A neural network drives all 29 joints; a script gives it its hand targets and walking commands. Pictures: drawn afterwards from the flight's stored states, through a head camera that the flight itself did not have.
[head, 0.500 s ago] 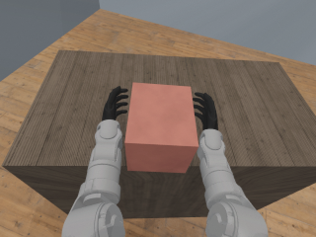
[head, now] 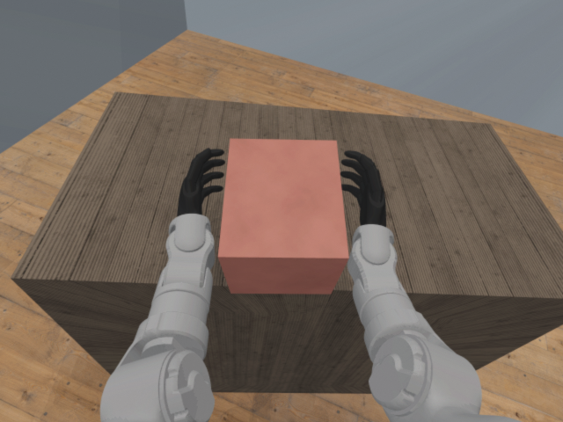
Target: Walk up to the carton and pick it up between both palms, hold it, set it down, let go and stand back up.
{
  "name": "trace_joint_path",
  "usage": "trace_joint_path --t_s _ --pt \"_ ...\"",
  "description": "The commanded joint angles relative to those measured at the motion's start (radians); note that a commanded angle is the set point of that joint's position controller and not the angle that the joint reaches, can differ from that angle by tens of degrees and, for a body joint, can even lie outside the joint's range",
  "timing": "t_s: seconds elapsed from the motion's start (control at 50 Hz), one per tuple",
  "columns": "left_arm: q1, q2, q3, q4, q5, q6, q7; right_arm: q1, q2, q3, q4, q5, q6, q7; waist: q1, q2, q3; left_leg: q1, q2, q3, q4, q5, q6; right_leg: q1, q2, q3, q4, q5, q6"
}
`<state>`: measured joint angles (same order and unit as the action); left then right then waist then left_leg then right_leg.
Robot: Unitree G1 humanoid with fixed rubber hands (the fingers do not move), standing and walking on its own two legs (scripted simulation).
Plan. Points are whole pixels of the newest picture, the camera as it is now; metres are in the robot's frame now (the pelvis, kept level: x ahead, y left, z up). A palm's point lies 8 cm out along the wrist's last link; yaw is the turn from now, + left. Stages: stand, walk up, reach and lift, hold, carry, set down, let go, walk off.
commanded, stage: reach and lift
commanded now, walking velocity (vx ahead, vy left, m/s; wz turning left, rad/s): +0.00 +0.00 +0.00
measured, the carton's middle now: (282, 219) +0.42 +0.00 +0.06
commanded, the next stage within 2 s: none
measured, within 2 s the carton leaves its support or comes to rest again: leaves its support in 0.42 s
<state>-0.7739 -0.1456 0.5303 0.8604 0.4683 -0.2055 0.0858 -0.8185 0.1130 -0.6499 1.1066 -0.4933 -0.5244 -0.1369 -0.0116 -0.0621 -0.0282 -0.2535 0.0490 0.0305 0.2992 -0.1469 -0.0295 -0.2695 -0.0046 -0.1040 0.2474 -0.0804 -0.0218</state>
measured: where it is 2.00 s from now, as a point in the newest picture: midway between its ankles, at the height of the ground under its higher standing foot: outside the picture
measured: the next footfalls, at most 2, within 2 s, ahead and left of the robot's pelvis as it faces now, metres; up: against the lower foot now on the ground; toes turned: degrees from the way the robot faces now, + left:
none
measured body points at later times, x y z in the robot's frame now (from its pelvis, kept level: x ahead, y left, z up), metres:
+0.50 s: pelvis +0.00 +0.00 +0.00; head +0.02 +0.01 +0.45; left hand +0.41 +0.13 +0.08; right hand +0.41 -0.13 +0.08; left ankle +0.00 +0.13 -0.75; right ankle +0.02 -0.10 -0.75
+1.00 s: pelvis -0.02 +0.02 +0.00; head -0.05 +0.06 +0.44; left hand +0.39 +0.15 +0.17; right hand +0.38 -0.11 +0.17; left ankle +0.00 +0.14 -0.75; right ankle +0.02 -0.11 -0.75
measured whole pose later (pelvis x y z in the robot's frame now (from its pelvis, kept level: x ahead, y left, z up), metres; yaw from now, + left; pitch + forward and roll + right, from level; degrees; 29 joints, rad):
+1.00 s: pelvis -0.02 +0.02 +0.00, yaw +1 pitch -7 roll -1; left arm -0.76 -0.08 0.31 0.47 0.37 0.49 0.06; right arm -0.78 0.04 -0.14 0.83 0.11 0.08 -0.22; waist -0.08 -0.10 0.04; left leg -0.04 0.03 0.01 0.36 -0.18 0.00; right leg -0.03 -0.02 -0.11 0.27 -0.10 0.01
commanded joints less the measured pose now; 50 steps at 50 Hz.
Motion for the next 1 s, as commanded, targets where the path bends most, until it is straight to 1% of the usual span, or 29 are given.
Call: trace_joint_path --t_s 0.0,0.04,0.08,0.12,0.2,0.26,0.3,0.38,0.44,0.5,0.56,0.6,0.64,0.68,0.74,0.8,0.88,0.92,0.98 --pt "-0.629 -0.431 -0.270 0.009 0.035 -0.029 -0.122 -0.517 0.444 0.246 0.096 -0.104 -0.007 0.115 0.001 0.064 -0.450 -0.021 -0.053 0.124 -0.075 0.045 0.011 0.396 -0.004 -0.024 0.052 0.216 0.033" --pt "-0.640 -0.435 -0.278 0.004 0.023 -0.015 -0.121 -0.528 0.455 0.261 0.091 -0.089 0.013 0.112 0.007 0.076 -0.477 -0.019 -0.057 0.124 -0.071 0.047 0.010 0.387 -0.003 -0.021 0.050 0.207 0.031" --pt "-0.677 -0.456 -0.304 -0.017 0.002 -0.022 -0.111 -0.565 0.471 0.286 0.071 -0.074 0.012 0.111 0.011 0.092 -0.561 -0.011 -0.056 0.119 -0.052 0.090 0.001 0.374 0.004 -0.022 0.059 0.235 0.025" --pt "-0.657 -0.465 -0.325 -0.014 -0.004 -0.031 -0.097 -0.582 0.479 0.329 0.049 -0.061 0.006 0.116 0.025 0.103 -0.629 0.004 -0.056 0.111 -0.031 0.131 0.004 0.375 0.014 -0.023 0.069 0.254 0.016" --pt "-0.627 -0.462 -0.353 0.004 -0.031 -0.024 -0.095 -0.592 0.482 0.414 0.021 -0.019 0.014 0.115 0.042 0.073 -0.655 -0.004 -0.052 0.095 -0.016 0.166 0.015 0.406 0.020 -0.016 0.085 0.331 0.024" --pt "-0.614 -0.464 -0.380 0.011 -0.060 -0.018 -0.101 -0.590 0.490 0.481 0.014 0.024 0.021 0.107 0.043 0.046 -0.654 -0.008 -0.050 0.083 -0.011 0.180 0.021 0.427 0.024 -0.008 0.096 0.403 0.036" --pt "-0.612 -0.469 -0.404 0.004 -0.084 -0.014 -0.105 -0.584 0.498 0.527 0.006 0.058 0.030 0.099 0.036 0.035 -0.656 -0.002 -0.051 0.073 -0.004 0.194 0.022 0.440 0.026 -0.002 0.102 0.455 0.044" --pt "-0.621 -0.489 -0.468 -0.029 -0.136 -0.002 -0.109 -0.578 0.519 0.615 -0.028 0.140 0.058 0.079 0.015 0.033 -0.664 0.028 -0.056 0.052 0.017 0.229 0.017 0.452 0.029 0.007 0.105 0.531 0.052" --pt "-0.650 -0.516 -0.530 -0.082 -0.179 0.016 -0.107 -0.584 0.539 0.684 -0.083 0.214 0.097 0.065 -0.006 0.044 -0.682 0.061 -0.059 0.030 0.039 0.256 0.009 0.453 0.031 0.016 0.103 0.548 0.054" --pt "-0.685 -0.543 -0.595 -0.156 -0.217 0.049 -0.101 -0.591 0.558 0.751 -0.155 0.292 0.154 0.053 -0.030 0.061 -0.691 0.092 -0.062 0.006 0.060 0.273 0.001 0.446 0.031 0.025 0.097 0.521 0.053" --pt "-0.717 -0.561 -0.652 -0.243 -0.242 0.115 -0.096 -0.601 0.568 0.806 -0.234 0.370 0.228 0.044 -0.052 0.070 -0.661 0.119 -0.067 -0.017 0.070 0.258 0.000 0.433 0.028 0.033 0.085 0.441 0.051" --pt "-0.728 -0.565 -0.673 -0.295 -0.252 0.184 -0.097 -0.613 0.573 0.828 -0.285 0.417 0.290 0.040 -0.063 0.068 -0.610 0.132 -0.071 -0.027 0.066 0.223 0.004 0.423 0.025 0.036 0.073 0.365 0.050" --pt "-0.724 -0.563 -0.680 -0.329 -0.258 0.268 -0.105 -0.637 0.566 0.840 -0.334 0.463 0.356 0.036 -0.065 0.063 -0.539 0.141 -0.074 -0.032 0.051 0.175 0.010 0.412 0.021 0.036 0.059 0.278 0.050" --pt "-0.703 -0.561 -0.670 -0.341 -0.257 0.350 -0.117 -0.663 0.552 0.846 -0.372 0.507 0.415 0.035 -0.061 0.056 -0.466 0.150 -0.077 -0.032 0.031 0.128 0.015 0.403 0.018 0.036 0.045 0.204 0.053" --pt "-0.669 -0.568 -0.643 -0.348 -0.244 0.455 -0.137 -0.699 0.525 0.838 -0.411 0.556 0.480 0.035 -0.057 0.061 -0.385 0.169 -0.079 -0.027 0.005 0.093 0.015 0.395 0.020 0.032 0.030 0.138 0.055" --pt "-0.642 -0.570 -0.625 -0.381 -0.223 0.542 -0.153 -0.712 0.491 0.819 -0.440 0.589 0.522 0.033 -0.065 0.093 -0.331 0.206 -0.076 -0.026 -0.003 0.103 0.006 0.379 0.028 0.022 0.020 0.098 0.051" --pt "-0.616 -0.564 -0.607 -0.439 -0.192 0.642 -0.171 -0.714 0.445 0.793 -0.481 0.614 0.560 0.036 -0.086 0.125 -0.284 0.264 -0.070 -0.020 0.000 0.127 -0.007 0.351 0.043 -0.001 0.008 0.040 0.046" --pt "-0.604 -0.562 -0.607 -0.471 -0.183 0.680 -0.178 -0.714 0.427 0.785 -0.509 0.620 0.572 0.040 -0.098 0.132 -0.279 0.287 -0.065 -0.018 0.003 0.139 -0.014 0.346 0.049 -0.012 0.005 0.026 0.045" --pt "-0.592 -0.567 -0.634 -0.526 -0.185 0.722 -0.177 -0.723 0.417 0.792 -0.566 0.628 0.582 0.045 -0.113 0.139 -0.290 0.321 -0.058 -0.020 0.013 0.171 -0.025 0.332 0.058 -0.027 0.006 0.022 0.044"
